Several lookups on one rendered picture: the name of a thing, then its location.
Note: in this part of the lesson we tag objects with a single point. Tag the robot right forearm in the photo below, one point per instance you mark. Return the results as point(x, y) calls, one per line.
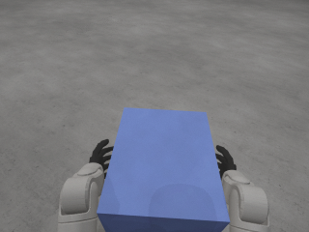
point(248, 204)

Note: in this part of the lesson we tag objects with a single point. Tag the robot left forearm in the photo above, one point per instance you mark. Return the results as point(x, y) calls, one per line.
point(78, 203)

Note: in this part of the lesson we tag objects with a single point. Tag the carton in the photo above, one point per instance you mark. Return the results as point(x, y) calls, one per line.
point(163, 175)

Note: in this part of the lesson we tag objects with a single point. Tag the left robot hand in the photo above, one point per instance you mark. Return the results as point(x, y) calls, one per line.
point(98, 155)

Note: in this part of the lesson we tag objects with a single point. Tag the right robot hand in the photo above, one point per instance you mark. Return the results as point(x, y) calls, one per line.
point(227, 162)

